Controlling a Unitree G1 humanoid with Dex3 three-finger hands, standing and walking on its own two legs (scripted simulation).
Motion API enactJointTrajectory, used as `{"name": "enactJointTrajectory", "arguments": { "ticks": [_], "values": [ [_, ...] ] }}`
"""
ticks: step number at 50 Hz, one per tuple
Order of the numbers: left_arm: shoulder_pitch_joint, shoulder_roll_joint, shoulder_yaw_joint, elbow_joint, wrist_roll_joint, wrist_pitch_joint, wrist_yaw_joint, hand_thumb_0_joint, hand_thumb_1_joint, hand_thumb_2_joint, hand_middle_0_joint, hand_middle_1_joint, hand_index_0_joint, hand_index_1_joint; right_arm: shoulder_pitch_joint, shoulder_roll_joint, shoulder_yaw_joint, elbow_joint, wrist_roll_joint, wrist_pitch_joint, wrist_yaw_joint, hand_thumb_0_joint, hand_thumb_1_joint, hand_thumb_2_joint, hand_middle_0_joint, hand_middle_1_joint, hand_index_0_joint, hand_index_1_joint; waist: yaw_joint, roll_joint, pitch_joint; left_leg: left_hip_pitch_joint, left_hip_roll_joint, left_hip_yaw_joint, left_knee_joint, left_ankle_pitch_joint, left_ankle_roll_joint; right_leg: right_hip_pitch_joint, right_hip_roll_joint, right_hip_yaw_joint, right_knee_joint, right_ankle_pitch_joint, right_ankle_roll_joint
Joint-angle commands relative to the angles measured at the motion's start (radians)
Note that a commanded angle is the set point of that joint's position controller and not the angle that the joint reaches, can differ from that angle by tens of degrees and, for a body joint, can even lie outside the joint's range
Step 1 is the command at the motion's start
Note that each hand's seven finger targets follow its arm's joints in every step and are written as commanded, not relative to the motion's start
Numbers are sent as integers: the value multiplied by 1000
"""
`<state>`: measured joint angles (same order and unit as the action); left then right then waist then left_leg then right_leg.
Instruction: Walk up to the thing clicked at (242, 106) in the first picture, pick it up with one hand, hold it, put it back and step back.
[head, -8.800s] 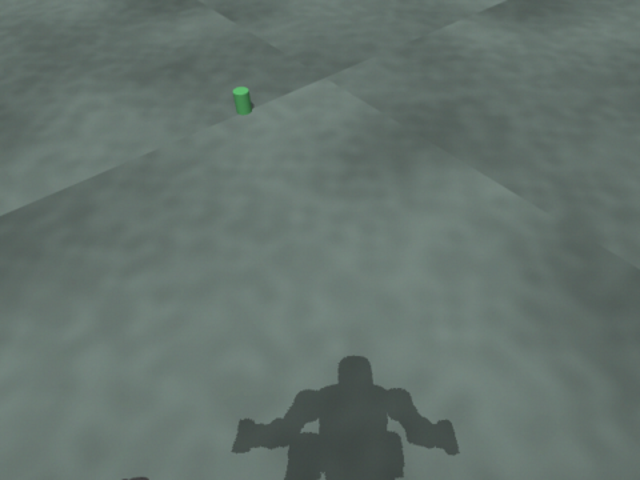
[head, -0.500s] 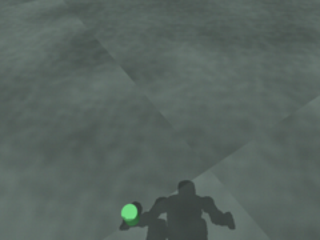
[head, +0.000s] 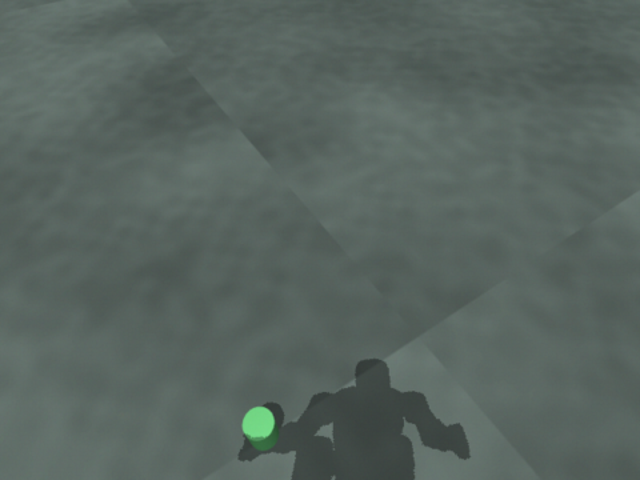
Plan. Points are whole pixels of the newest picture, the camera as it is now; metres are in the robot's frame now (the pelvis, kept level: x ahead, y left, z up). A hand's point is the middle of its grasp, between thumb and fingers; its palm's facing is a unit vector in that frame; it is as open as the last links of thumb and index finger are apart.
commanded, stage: go down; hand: left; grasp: from the side
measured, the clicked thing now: (261, 429) +0.34 +0.20 -0.72
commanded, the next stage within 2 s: none
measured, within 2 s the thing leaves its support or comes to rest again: neither
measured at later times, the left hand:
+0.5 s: hand out of the picture +0.15 +0.27 -0.18, palm faces +0.01 -0.93 -0.37, open 14.8 cm
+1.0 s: hand out of the picture +0.13 +0.28 -0.20, palm faces +0.04 -0.93 -0.36, open 17.0 cm
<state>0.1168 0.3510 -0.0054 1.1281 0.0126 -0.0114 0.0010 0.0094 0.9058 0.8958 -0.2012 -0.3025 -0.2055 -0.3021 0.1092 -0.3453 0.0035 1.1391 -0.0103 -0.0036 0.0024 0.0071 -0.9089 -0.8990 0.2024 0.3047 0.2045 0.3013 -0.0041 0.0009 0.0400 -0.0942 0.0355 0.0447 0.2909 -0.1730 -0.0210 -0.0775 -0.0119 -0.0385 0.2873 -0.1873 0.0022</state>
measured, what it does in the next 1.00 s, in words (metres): lowers itself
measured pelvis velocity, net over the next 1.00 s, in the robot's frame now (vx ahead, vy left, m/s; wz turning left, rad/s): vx -0.01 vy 0.02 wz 0.02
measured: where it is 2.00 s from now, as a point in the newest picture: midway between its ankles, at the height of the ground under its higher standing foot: outside the picture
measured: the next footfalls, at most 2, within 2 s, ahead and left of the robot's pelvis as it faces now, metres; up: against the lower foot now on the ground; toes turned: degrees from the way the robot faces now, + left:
none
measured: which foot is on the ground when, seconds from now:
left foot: down 0.00-1.00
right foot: down 0.00-1.00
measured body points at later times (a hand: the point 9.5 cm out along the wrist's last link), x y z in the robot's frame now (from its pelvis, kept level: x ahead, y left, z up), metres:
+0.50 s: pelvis -0.01 +0.01 -0.04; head +0.06 +0.02 +0.41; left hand +0.14 +0.32 -0.15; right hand +0.10 -0.25 -0.15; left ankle -0.01 +0.13 -0.75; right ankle -0.02 -0.12 -0.75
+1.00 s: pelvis -0.01 +0.02 -0.09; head +0.07 +0.04 +0.36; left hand +0.13 +0.33 -0.18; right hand +0.16 -0.23 -0.17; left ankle -0.01 +0.13 -0.75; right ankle -0.02 -0.12 -0.75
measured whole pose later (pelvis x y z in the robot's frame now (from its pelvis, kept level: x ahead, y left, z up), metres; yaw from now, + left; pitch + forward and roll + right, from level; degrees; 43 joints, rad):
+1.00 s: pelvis -0.01 +0.02 -0.09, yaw +1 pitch +17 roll -3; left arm 0.33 0.34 0.19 0.32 0.05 0.28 -0.04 0.00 -0.56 0.18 -0.09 -0.23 -0.09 -0.23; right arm 0.22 -0.22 0.00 0.54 0.01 -0.15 -0.08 0.01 -0.85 -0.88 0.20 0.30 0.21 0.30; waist -0.04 0.01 -0.13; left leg -0.87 0.05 -0.02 1.10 -0.53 0.00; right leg -0.80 -0.02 -0.07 1.04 -0.52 0.02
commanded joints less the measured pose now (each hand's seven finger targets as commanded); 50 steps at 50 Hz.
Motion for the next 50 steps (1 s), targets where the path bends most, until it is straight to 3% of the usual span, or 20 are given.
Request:
{"name": "enactJointTrajectory", "arguments": {
  "ticks": [1, 2, 3, 4, 5, 7, 9, 11, 13, 14, 17, 20, 21, 31, 32, 33, 35, 36, 38, 50],
  "values": [
    [-35, 221, 44, -55, -4, -21, 10, 0, 820, 820, -129, -220, -120, -227, -37, -210, -39, -58, -1, -25, -10, 0, -972, -923, 206, 301, 203, 301, 2, -4, -62, 17, 115, -99, -38, 156, 29, -2, -135, 97, -41, 159, -20],
    [-386, 42, 45, -406, -51, -111, 23, 0, 740, 900, -196, -300, -157, -307, -8, -45, -3, -343, 68, -70, -29, 0, -1024, -934, 201, 300, 201, 300, -115, 40, 28, -113, -42, 24, 44, 27, 36, -223, -4, 29, 21, 101, -10],
    [-468, 99, 68, -326, -47, -96, 28, 0, 660, 926, -224, -380, -195, -387, 49, -77, -10, -286, 71, -70, -40, 0, -975, -925, 198, 300, 199, 300, -78, 2, -27, -102, -39, 15, 56, 23, 39, -167, -5, 16, 30, 80, -7],
    [-279, 217, 138, -168, -16, -60, 31, 0, 580, 846, -144, -387, -115, -355, 91, -115, -35, -285, 72, -59, -51, 0, -1022, -928, 199, 300, 200, 300, -50, -20, -28, -123, -35, 13, 72, 27, 38, -166, 1, 7, 45, 66, -11],
    [-231, 216, 151, -88, 5, -40, 17, 0, 500, 766, -64, -467, -55, -435, 105, -115, -47, -301, 63, -53, -49, 0, -1000, -920, 200, 299, 200, 299, -45, -37, -63, -149, -41, 9, 112, 36, 40, -183, 2, 6, 77, 65, -15],
    [-309, 267, 198, -134, 49, -52, -5, 0, 340, 606, 0, -437, -19, -408, 127, -111, -73, -354, 44, -62, -51, 0, -977, -918, 200, 300, 200, 300, -20, -44, -197, -170, -41, 1, 191, 92, 43, -179, -3, 10, 159, 127, -14],
    [-105, 204, 207, -91, 83, -25, -19, 0, 287, 683, -80, -570, -103, -537, 172, -94, -88, -386, 31, -66, -42, 0, -1011, -932, 199, 300, 199, 300, 19, 20, -263, -207, -52, -2, 244, 144, 30, -185, -1, 10, 224, 159, -23],
    [-95, 222, 232, -198, 94, -2, -10, 0, 127, 523, -7, -410, -21, -377, 164, -91, -94, -446, 37, -68, -42, 0, -903, -899, 200, 300, 200, 300, 38, 52, -306, -192, -55, -4, 239, 183, 23, -169, 4, 8, 231, 181, -26],
    [-72, 177, 213, -237, 91, 48, -6, 0, -18, 432, -30, -379, -47, -357, 146, -85, -95, -485, 44, -68, -41, 0, -894, -893, 200, 300, 200, 300, 13, 45, -269, -206, -49, -9, 239, 164, 23, -201, 11, 2, 229, 155, -26],
    [-75, 182, 221, -261, 95, 70, -4, 0, -77, 495, -30, -448, -48, -425, 139, -83, -94, -504, 43, -71, -40, 0, -894, -893, 200, 300, 200, 300, 14, 33, -282, -207, -43, -18, 247, 176, 21, -208, 16, -6, 241, 153, -28],
    [-88, 180, 221, -335, 93, 116, 0, 0, -254, 351, -28, -303, -32, -295, 114, -73, -86, -558, 43, -78, -39, 0, -829, -880, 200, 300, 200, 300, 3, 21, -227, -274, -38, -19, 285, 104, 22, -275, 19, -11, 267, 74, -25],
    [-71, 162, 223, -393, 79, 141, -1, 0, -384, 362, -34, -340, -38, -334, 134, -64, -83, -572, 41, -94, -40, 0, -814, -876, 201, 300, 200, 300, -10, 11, -230, -315, -35, -18, 331, 53, 25, -330, 18, -8, 309, 30, -20],
    [-90, 171, 228, -453, 79, 140, -4, 0, -415, 282, -42, -260, -39, -254, 136, -65, -87, -583, 39, -102, -42, 0, -809, -876, 200, 300, 200, 300, -14, 30, -250, -323, -32, -21, 356, 63, 24, -355, 19, -8, 336, 41, -20],
    [58, 175, 251, -718, 70, 189, -22, 0, -553, 171, -79, -224, -79, -220, 139, -59, -89, -643, 33, -148, -59, 0, -807, -873, 201, 300, 200, 300, -27, 76, -335, -411, -16, -48, 515, 93, 20, -479, 17, -13, 500, 50, -17],
    [113, 157, 247, -666, 70, 205, -24, 0, -567, 208, -80, -266, -81, -261, 147, -55, -85, -628, 31, -150, -61, 0, -821, -876, 201, 300, 200, 300, -30, 50, -306, -442, -14, -54, 522, 70, 22, -500, 21, -15, 511, 27, -17],
    [80, 179, 251, -771, 68, 205, -26, 0, -566, 254, -81, -314, -84, -307, 133, -58, -87, -655, 32, -156, -62, 0, -828, -877, 201, 300, 200, 300, -23, 77, -327, -442, -12, -58, 528, 69, 20, -511, 20, -16, 522, 22, -19],
    [152, 157, 247, -737, 65, 229, -30, 0, -594, 165, -83, -221, -82, -219, 142, -54, -84, -646, 29, -160, -68, 0, -819, -875, 201, 300, 200, 300, -37, 70, -317, -459, -6, -67, 545, 67, 19, -543, 23, -22, 545, 2, -19],
    [120, 168, 248, -860, 58, 228, -33, 0, -583, 193, -87, -250, -86, -246, 125, -56, -86, -683, 29, -168, -69, 0, -833, -879, 201, 300, 200, 300, -23, 101, -365, -439, -4, -71, 557, 108, 17, -540, 21, -23, 560, 24, -22],
    [178, 154, 251, -819, 55, 250, -32, 0, -611, 190, -97, -263, -97, -258, 124, -51, -81, -687, 29, -173, -75, 0, -844, -880, 201, 300, 200, 300, -39, 68, -338, -480, -5, -73, 585, 95, 23, -562, 22, -24, 574, 23, -17],
    [247, 178, 303, -977, 29, 261, -34, 0, -570, 138, -79, -157, -72, -162, 116, -31, -74, -741, 19, -205, -97, 0, -849, -885, 200, 300, 200, 300, -32, 80, -392, -608, -16, -69, 694, -16, 31, -644, 18, -17, 651, -41, -17]
  ]
}}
